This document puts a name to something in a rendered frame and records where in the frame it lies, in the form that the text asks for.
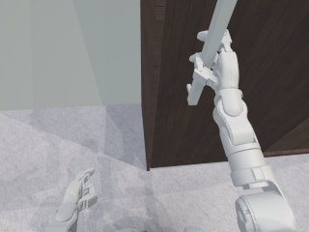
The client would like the robot left forearm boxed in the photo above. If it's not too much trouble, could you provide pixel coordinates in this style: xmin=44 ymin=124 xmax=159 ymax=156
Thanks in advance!
xmin=45 ymin=202 xmax=79 ymax=232

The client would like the robot right forearm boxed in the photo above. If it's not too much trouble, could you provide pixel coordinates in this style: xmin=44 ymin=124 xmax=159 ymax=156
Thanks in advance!
xmin=212 ymin=88 xmax=297 ymax=229

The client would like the right robot upper arm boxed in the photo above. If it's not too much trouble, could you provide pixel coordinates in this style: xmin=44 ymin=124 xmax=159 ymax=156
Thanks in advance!
xmin=235 ymin=190 xmax=298 ymax=232

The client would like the handle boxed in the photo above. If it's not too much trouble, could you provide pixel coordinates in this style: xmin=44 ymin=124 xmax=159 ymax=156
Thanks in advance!
xmin=186 ymin=0 xmax=238 ymax=105

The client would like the robot left hand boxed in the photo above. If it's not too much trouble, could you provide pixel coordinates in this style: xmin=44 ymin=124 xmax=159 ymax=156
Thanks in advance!
xmin=62 ymin=167 xmax=98 ymax=212

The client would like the wardrobe door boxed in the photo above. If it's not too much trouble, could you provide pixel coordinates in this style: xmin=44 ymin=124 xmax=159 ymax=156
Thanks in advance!
xmin=151 ymin=0 xmax=309 ymax=168
xmin=264 ymin=118 xmax=309 ymax=153

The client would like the robot right hand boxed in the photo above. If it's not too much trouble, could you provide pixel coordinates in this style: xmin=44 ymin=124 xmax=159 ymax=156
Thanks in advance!
xmin=189 ymin=29 xmax=239 ymax=94

